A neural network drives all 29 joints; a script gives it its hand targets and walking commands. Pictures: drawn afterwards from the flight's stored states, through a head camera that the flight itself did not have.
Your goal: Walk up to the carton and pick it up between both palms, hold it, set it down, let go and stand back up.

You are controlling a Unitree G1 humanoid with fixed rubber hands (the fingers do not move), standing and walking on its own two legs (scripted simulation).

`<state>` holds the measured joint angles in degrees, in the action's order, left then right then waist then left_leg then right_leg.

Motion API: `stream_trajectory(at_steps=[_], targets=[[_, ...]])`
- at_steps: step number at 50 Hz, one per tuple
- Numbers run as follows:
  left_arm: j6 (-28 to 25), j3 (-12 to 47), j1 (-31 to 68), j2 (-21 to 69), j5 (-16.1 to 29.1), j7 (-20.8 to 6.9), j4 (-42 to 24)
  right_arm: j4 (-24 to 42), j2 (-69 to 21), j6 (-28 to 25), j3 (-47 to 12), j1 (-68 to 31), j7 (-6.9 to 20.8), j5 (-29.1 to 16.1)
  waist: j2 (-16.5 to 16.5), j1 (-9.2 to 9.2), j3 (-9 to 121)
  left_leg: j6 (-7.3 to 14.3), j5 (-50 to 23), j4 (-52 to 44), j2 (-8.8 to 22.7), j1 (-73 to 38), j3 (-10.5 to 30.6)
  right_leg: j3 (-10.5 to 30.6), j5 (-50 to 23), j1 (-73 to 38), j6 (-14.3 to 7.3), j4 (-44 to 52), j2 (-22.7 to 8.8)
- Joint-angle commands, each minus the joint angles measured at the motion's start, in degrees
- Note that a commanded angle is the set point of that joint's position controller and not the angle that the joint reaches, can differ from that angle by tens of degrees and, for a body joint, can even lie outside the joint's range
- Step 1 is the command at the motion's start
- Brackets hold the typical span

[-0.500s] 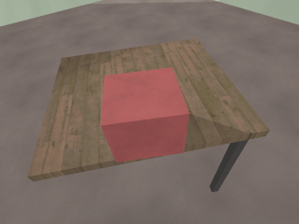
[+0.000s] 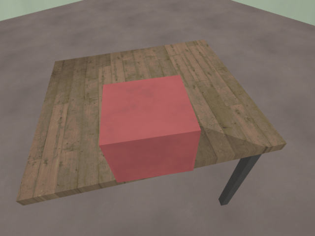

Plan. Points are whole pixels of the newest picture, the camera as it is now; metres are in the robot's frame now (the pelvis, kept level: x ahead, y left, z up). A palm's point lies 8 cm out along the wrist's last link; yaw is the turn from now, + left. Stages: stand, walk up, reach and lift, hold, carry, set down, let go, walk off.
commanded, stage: walk up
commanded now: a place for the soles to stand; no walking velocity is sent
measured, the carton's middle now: (148, 128) +0.42 +0.06 +0.03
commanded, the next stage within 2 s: none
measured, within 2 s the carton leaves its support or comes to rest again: neither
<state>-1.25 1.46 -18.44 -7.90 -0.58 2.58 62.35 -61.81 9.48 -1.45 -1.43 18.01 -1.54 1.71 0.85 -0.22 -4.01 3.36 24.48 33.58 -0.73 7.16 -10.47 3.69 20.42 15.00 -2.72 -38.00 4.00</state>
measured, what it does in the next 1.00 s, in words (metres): stands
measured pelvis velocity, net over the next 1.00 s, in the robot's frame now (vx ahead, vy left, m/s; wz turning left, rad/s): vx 0.00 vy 0.01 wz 0.08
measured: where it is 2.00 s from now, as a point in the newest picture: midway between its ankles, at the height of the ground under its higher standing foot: outside the picture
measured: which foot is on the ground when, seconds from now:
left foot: down 0.00-1.00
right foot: down 0.00-1.00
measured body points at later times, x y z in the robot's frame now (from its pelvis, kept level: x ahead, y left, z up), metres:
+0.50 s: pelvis +0.01 +0.01 +0.00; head +0.02 +0.02 +0.45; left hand +0.04 +0.24 -0.16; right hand +0.04 -0.21 -0.15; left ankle +0.00 +0.12 -0.72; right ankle +0.00 -0.09 -0.72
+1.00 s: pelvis +0.00 +0.01 +0.02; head +0.01 +0.01 +0.47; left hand +0.01 +0.24 -0.15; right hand +0.02 -0.22 -0.14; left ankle +0.00 +0.12 -0.72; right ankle +0.00 -0.09 -0.72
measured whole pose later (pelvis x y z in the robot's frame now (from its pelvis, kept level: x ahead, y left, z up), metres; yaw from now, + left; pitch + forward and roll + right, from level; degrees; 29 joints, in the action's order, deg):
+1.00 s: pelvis +0.00 +0.01 +0.02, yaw +5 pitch -3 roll +0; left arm -0.2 2.3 -10.7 -10.8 -0.3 1.5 67.9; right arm -64.2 9.5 -2.0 -2.4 16.4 -1.6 0.4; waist -0.7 -1.2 -3.8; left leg 0.9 13.1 25.6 -1.0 9.4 1.6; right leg -2.3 14.2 6.4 -2.0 -23.6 1.8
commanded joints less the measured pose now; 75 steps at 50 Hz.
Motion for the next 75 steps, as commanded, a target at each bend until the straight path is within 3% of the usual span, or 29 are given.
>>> stream_trajectory(at_steps=[1,2,4,6,8,10,11,12,13,14,16,17,18,19,20,21,22,25,28,38,39,43,46,47,54,63,71,73,75], targets=[[-0.92,-0.28,-0.31,-4.77,-0.61,0.25,-2.82,-0.8,7.51,-1.09,2.08,10.69,-0.53,-0.36,2.84,-1.74,-0.57,4.09,-46.03,-11.19,18.69,-12.28,17.05,2.32,-8.62,12.7,1.41,-1.03,-4.04],[-0.79,-0.39,-0.12,-4.69,-0.75,0.35,-2.72,-0.43,7.25,-0.98,2.09,9.97,-0.7,-0.28,3.25,-1.36,-1.06,5.23,-48.97,-10.44,19.64,-13.38,16.03,1.71,-5.33,13.63,1.63,-1.3,-4.55],[-0.81,-0.53,1.35,-5.12,-0.97,0.28,-3.12,0.2,6.94,-0.7,2.16,9.15,-0.97,-0.21,4.42,-1.34,-2.26,4.87,-49.75,-9.3,18.96,-12.52,13.6,1.29,-5.88,13.23,1.38,-0.56,-5.31],[-0.99,-0.84,0.66,-5.52,-0.97,0.03,-2.88,0.79,6.76,-0.37,2.21,8.02,-0.92,-0.13,2.49,-0.31,-2.28,3.16,-46.05,-6.53,15.96,-7.99,10.41,2.04,-18.43,7.34,0.7,1.98,-6.07],[-1.15,-1.45,-2.34,-6.66,-0.65,-0.21,-2.02,1.46,6.42,-0.07,2.24,6.76,-0.63,0.03,0.16,1.26,0.22,0.04,-39.84,-1.32,11.5,-2.25,7.18,5.93,-30.84,-1.22,-1.6,2.99,-7.05],[-1.11,-2.45,-6.26,-8.7,-0.03,-0.1,-1.29,2.72,5.16,0.26,1.96,5.08,-0.39,-0.06,-3.64,3.38,3.71,-3.58,-27.85,8.32,6.71,6.72,6.05,15.04,-37.33,-10.92,-7.17,5.32,-11.94],[-0.83,-3.08,-7.32,-9.79,0.28,0.23,-1.31,3.61,4.57,0.5,1.88,3.69,-0.35,-0.19,-6.77,4.29,4.26,-5.03,-15.0,14.7,3.48,10.47,6.42,20.84,-36.11,-12.04,-11.14,8.96,-15.46],[-0.55,-3.26,-7.09,-9.89,0.41,0.63,-1.36,5.03,4.01,0.91,1.87,1.21,-0.42,-0.09,-9.65,4.8,1.79,-5.39,8.25,19.2,0.9,15.79,8.32,26.43,-33.95,-11.32,-14.53,13.7,-18.94],[-0.36,-3.36,-6.04,-9.77,0.08,1.08,-1.46,6.22,3.3,1.29,1.71,-0.96,-0.67,0.12,-9.03,4.49,-2.12,-4.93,16.88,21.06,1.07,20.48,10.61,29.1,-29.53,-9.65,-16.4,16.39,-21.23],[-0.31,-3.41,-3.78,-9.97,-0.27,1.48,-2.01,6.36,2.96,1.31,1.65,-1.0,-0.75,0.24,-7.74,3.43,-4.49,-4.6,16.79,20.69,2.29,22.34,12.17,28.19,-27.57,-8.5,-16.49,17.09,-21.94],[-0.27,-3.12,1.92,-10.13,-0.99,1.37,-3.68,5.79,2.61,0.51,1.7,1.21,-0.68,0.15,-6.31,0.29,-5.4,-4.55,8.97,12.95,4.18,18.33,13.45,22.41,-29.15,-4.71,-13.54,15.54,-19.66],[-0.06,-2.7,6.36,-10.73,-0.74,1.04,-4.63,4.72,1.83,-0.21,1.47,3.96,-0.64,-0.15,-5.57,-2.58,-3.66,-4.03,-2.27,1.68,5.33,8.99,13.57,15.32,-31.76,0.67,-9.72,12.44,-16.36],[0.09,-2.25,10.5,-10.89,-0.38,0.45,-5.61,2.98,1.86,-1.04,1.49,8.54,-0.45,-0.43,-3.93,-5.2,-1.15,-3.22,-20.07,-7.92,5.73,-1.78,12.6,8.27,-30.48,6.23,-5.06,8.27,-12.34],[0.01,-1.37,9.78,-8.73,-0.17,-0.26,-6.14,2.88,5.57,-1.69,2.38,10.11,-0.45,0.09,0.61,-4.27,1.26,-0.72,-31.1,-9.4,9.91,-6.47,18.92,4.45,-23.13,9.04,-0.89,3.6,-7.84],[0.6,-1.03,5.47,-7.08,0.13,-0.19,-5.25,3.47,9.14,-1.49,3.06,7.02,-0.38,-0.8,5.67,-1.7,1.03,5.04,-37.31,-12.8,18.5,1.04,27.46,0.25,-3.1,3.66,2.32,-0.51,-3.4],[1.47,-1.39,3.4,-6.41,-0.47,0.32,-4.36,4.21,9.8,-1.21,3.19,3.87,-0.17,-1.06,7.01,-0.07,-1.62,8.8,-35.4,-13.54,21.03,7.29,30.0,-0.41,4.29,-1.05,3.44,-0.12,-4.28],[1.76,-1.36,3.96,-6.2,-0.72,0.43,-3.82,4.71,9.0,-1.14,2.8,1.35,-0.15,-1.16,6.57,0.38,-3.8,8.94,-34.0,-13.75,19.96,7.87,28.37,0.18,2.41,-1.38,3.44,2.01,-4.95],[0.92,-1.23,4.6,-7.54,-0.4,-0.44,-1.93,5.31,7.87,-0.9,1.75,-1.12,-0.21,-1.36,5.29,0.76,-3.42,3.34,-29.6,-12.25,13.01,6.36,20.91,3.05,-11.51,-4.13,1.69,11.03,-6.64],[0.27,-1.1,4.71,-8.77,0.01,-0.71,-0.43,3.79,6.87,-1.07,1.38,0.71,-0.04,-1.6,1.23,-0.01,1.43,0.87,-28.13,-10.8,9.83,1.9,17.55,4.25,-19.09,-6.91,0.32,14.2,-7.98],[0.19,0.02,5.6,-9.47,0.49,-0.56,2.48,0.46,6.89,-1.01,0.66,-0.39,-0.15,-1.58,-0.63,-0.21,0.08,0.16,-20.73,-13.49,8.21,1.88,16.6,3.05,-14.43,-6.49,0.2,20.04,-8.91],[0.26,-0.12,6.31,-9.72,0.72,-0.72,2.98,0.42,7.11,-1.06,0.6,0.86,-0.15,-1.4,-4.98,-1.02,0.77,0.28,-18.68,-14.22,8.61,1.55,17.27,2.34,-12.91,-6.56,0.09,19.64,-8.69],[0.25,0.18,6.26,-9.65,0.75,-0.78,3.66,-0.35,7.37,-1.14,0.42,-0.06,-0.19,-1.56,-0.94,-0.44,-1.29,-0.04,-16.22,-14.99,7.88,3.72,17.62,2.29,-11.05,-6.03,-0.23,20.53,-9.14],[0.15,0.28,5.97,-9.91,0.77,-0.79,4.14,-0.92,7.22,-1.24,0.17,0.36,-0.2,-1.51,-0.29,-0.4,-1.55,-0.08,-16.1,-14.94,7.64,4.4,17.87,1.99,-10.72,-6.22,-0.27,20.79,-9.31],[0.35,-0.56,7.4,-11.99,0.08,-0.71,3.59,-0.47,7.6,-1.33,0.47,1.42,-0.38,-1.18,-1.12,-1.24,-2.39,0.36,-18.19,-14.25,7.99,5.7,19.51,0.43,-10.34,-6.42,-0.19,19.78,-8.92],[0.95,-0.69,6.58,-11.25,0.14,-0.54,2.7,0.22,8.2,-1.34,0.72,1.97,-0.83,-1.2,1.69,-0.43,-0.5,0.74,-19.08,-11.96,7.59,8.05,21.89,-1.41,-8.48,-7.67,-0.44,18.8,-9.23],[2.07,-1.55,6.61,-12.79,0.17,-0.45,-0.07,2.67,8.56,-0.93,0.81,2.17,-1.39,-1.1,1.15,-0.34,-0.04,0.27,-17.56,-6.42,5.12,13.03,23.69,-2.56,-6.22,-8.07,-1.87,18.07,-10.84],[3.39,-2.56,9.25,-15.17,0.04,-0.47,-3.92,6.07,8.95,-0.65,1.3,3.13,-1.97,-1.01,-0.84,-0.95,-0.35,-0.4,-17.23,2.99,2.05,12.92,20.83,-3.17,-3.02,-2.75,-5.64,18.0,-15.25],[3.76,-2.57,9.69,-15.27,-0.24,-0.61,-4.97,7.2,9.82,-0.67,1.69,3.09,-2.02,-1.03,0.0,-0.78,-0.04,0.04,-19.08,3.2,2.58,13.38,22.51,-4.6,-3.64,-2.52,-5.25,15.34,-14.57],[4.13,-2.41,9.5,-15.06,-0.53,-0.78,-5.98,8.49,11.17,-0.73,2.19,2.77,-1.98,-0.99,1.93,-0.3,0.62,1.17,-20.28,1.42,4.1,14.61,26.92,-6.23,-3.71,-2.92,-3.8,11.06,-12.72]])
